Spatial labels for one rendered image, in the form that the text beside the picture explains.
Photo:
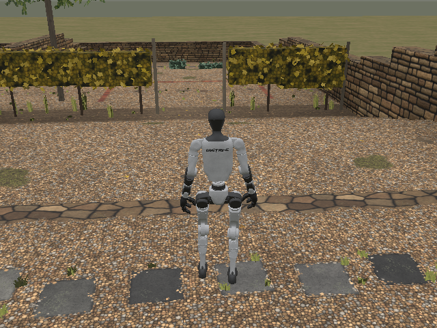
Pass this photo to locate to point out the robot left hand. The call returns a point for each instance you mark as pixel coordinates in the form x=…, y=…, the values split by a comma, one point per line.
x=183, y=203

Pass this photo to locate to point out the humanoid robot torso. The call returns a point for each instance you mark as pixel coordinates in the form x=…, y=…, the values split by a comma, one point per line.
x=217, y=164

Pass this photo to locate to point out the right robot forearm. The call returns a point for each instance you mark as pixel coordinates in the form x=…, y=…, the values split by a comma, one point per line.
x=249, y=181

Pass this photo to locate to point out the right robot upper arm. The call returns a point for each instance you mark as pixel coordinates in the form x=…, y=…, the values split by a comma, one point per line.
x=241, y=154

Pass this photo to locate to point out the robot right hand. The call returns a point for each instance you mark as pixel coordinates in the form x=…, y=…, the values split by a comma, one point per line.
x=253, y=198

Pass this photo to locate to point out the left robot upper arm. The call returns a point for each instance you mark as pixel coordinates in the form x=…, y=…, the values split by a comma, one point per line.
x=193, y=156

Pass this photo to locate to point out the right robot thigh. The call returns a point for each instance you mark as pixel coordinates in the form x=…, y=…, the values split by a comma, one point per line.
x=234, y=204

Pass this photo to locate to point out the left robot forearm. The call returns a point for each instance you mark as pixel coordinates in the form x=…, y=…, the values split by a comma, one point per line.
x=188, y=181

